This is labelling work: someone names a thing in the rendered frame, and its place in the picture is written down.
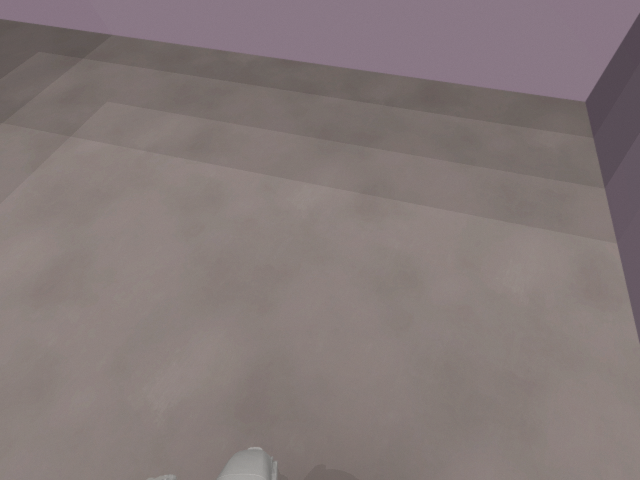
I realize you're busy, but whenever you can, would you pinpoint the left robot thigh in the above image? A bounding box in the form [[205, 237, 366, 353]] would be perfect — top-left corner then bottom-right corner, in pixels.
[[216, 449, 278, 480]]

